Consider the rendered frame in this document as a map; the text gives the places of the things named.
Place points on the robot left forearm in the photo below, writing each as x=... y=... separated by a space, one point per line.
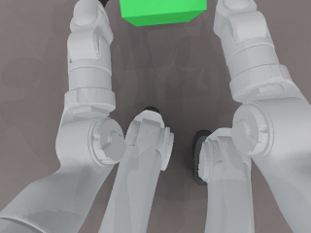
x=89 y=64

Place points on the robot left upper arm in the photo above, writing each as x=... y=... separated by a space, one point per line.
x=87 y=150

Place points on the right robot thigh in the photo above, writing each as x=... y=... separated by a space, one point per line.
x=230 y=199

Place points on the robot right foot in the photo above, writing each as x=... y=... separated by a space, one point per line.
x=197 y=142

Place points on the robot right upper arm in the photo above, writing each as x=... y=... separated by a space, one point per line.
x=276 y=133

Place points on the robot right forearm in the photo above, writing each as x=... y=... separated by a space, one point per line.
x=250 y=55

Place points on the carton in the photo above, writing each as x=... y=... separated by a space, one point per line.
x=155 y=12

